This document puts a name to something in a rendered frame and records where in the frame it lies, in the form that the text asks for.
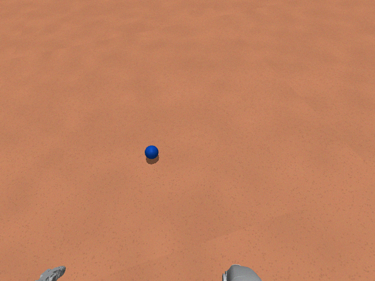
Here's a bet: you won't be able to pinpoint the ball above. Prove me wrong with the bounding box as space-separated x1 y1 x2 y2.
145 145 158 159

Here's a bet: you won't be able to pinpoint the left robot hand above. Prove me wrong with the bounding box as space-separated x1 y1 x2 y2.
35 266 66 281

